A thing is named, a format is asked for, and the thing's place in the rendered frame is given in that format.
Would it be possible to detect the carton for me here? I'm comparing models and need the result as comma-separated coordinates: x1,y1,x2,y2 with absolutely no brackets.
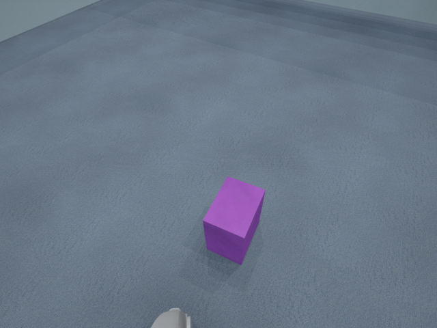
203,176,265,265

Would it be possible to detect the left robot thigh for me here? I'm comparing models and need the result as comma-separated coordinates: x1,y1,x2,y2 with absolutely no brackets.
151,310,192,328

